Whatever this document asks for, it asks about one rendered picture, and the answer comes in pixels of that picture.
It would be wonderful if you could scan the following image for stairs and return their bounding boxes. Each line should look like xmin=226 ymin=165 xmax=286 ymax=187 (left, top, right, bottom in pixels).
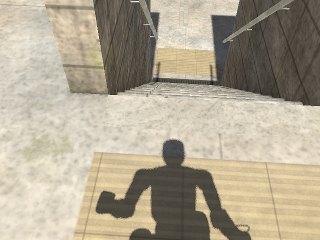
xmin=117 ymin=82 xmax=303 ymax=106

